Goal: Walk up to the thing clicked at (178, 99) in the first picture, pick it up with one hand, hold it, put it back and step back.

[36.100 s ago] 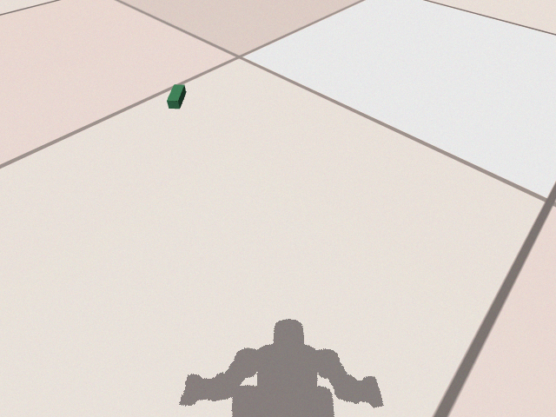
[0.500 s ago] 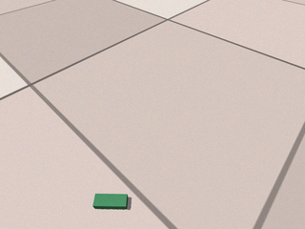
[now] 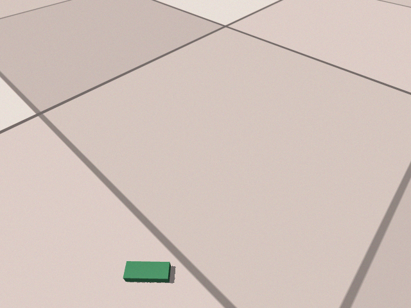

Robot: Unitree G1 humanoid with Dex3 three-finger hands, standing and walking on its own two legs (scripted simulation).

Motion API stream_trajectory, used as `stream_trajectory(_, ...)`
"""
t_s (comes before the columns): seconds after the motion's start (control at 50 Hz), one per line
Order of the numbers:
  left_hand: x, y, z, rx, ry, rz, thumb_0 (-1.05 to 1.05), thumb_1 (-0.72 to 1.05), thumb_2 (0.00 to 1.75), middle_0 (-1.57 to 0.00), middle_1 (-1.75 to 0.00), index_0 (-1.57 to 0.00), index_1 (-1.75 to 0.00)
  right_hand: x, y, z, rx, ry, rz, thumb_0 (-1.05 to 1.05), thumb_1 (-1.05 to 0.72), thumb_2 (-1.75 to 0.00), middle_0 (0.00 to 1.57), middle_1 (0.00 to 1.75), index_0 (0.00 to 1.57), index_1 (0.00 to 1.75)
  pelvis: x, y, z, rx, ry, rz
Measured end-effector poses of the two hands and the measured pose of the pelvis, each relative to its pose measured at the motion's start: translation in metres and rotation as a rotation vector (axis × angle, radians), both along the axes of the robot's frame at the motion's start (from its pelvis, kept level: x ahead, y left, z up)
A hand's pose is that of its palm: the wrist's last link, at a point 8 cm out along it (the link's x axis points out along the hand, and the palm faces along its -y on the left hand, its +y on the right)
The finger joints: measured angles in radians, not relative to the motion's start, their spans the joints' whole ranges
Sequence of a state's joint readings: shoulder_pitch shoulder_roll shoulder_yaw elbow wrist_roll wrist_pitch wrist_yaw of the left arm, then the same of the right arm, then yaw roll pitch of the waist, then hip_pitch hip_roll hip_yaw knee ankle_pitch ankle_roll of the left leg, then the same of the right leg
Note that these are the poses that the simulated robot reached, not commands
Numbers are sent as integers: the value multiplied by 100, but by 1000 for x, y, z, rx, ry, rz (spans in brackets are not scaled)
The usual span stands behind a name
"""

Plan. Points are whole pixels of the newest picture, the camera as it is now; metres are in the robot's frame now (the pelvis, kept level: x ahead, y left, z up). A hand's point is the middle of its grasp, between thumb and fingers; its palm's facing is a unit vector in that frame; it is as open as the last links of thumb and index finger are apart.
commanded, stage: stand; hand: left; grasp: from above
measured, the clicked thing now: (147, 271) +0.40 +0.27 -0.75
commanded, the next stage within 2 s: step back in 0.48 s
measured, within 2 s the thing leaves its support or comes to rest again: neither
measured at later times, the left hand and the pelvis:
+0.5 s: hand out of the picture +0.07 +0.25 -0.16, palm faces +0.03 -0.94 -0.35, open 7.3 cm; pelvis +0.00 +0.00 +0.00, yaw +0 degrees
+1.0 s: hand out of the picture +0.06 +0.33 -0.18, palm faces -0.02 -0.94 -0.34, open 7.3 cm; pelvis -0.09 +0.08 -0.01, yaw +0 degrees
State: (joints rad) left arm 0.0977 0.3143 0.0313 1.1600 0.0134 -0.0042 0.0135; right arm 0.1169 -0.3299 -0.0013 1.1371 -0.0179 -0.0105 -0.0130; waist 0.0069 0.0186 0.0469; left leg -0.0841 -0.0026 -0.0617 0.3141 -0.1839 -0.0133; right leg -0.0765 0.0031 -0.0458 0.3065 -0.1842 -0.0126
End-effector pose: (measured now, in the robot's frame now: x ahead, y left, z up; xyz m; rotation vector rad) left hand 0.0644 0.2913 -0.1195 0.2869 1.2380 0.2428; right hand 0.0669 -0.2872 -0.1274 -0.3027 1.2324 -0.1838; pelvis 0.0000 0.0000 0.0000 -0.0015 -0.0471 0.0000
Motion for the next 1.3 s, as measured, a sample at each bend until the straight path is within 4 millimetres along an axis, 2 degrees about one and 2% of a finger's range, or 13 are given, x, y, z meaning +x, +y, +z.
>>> stream_trajectory(0.48, -3, 0, 1, 4, 6, -5, 0, 91, 90, -20, -30, -20, -30, -5, -5, 0, 0, 14, 5, 1, -90, -90, 20, 30, 20, 30, 0, -3, 0, 1, 3, 2)
stream_trajectory(0.62, -4, 16, -1, 27, -14, -3, 0, 91, 90, -21, -30, -20, -30, -5, -11, 0, -23, 1, -6, 1, -90, -90, 20, 30, 21, 30, -24, 5, -6, -3, 3, 3)
stream_trajectory(0.7, -2, 34, -4, 44, -27, -39, 0, 91, 90, -21, -30, -20, -30, -18, -8, 5, -53, 0, -14, 1, -90, -90, 20, 30, 20, 30, -36, 19, -10, 11, 12, -1)
stream_trajectory(0.78, 10, 56, -15, 40, -80, -69, 0, 91, 90, -21, -30, -20, -30, -41, 1, 5, -99, 26, -14, 0, -91, -90, 20, 30, 20, 30, -48, 40, -20, -5, 23, 15)
stream_trajectory(0.82, 15, 68, -23, 29, -111, -74, 0, 91, 90, -21, -30, -20, -30, -54, 9, 2, -125, 44, -13, 0, -91, -90, 20, 30, 20, 30, -56, 52, -28, -7, 18, 23)
stream_trajectory(0.88, 14, 78, -28, 19, -120, -71, 0, 91, 90, -20, -30, -20, -30, -75, 30, 6, -121, 71, -7, 1, -91, -90, 20, 30, 20, 29, -68, 62, -26, -8, 8, 9)
stream_trajectory(0.96, -2, 83, -25, 2, -92, -72, 0, 91, 90, -20, -30, -20, -30, -94, 50, 14, -109, 78, -10, 1, -90, -90, 21, 30, 21, 30, -80, 72, -16, -30, 33, 10)
stream_trajectory(1.1, -53, 93, -24, 18, -13, -100, 0, 91, 90, -20, -30, -20, -30, -99, 67, 11, -92, -35, -38, 1, -90, -90, 21, 30, 21, 30, -105, 83, -16, -14, 29, -49)
stream_trajectory(1.2, -87, 95, -21, 47, 10, -122, 0, 91, 90, -20, -30, -20, -30, -112, 67, 2, -66, -108, -40, 1, -90, -90, 21, 30, 21, 30, -134, 81, -22, -3, 9, -82)
stream_trajectory(1.3, -120, 88, -15, 72, -9, -142, 0, 91, 90, -20, -30, -20, -30, -140, 52, -10, -42, -148, -45, 1, -90, -90, 21, 30, 21, 30, -169, 70, -30, 10, -3, -107)
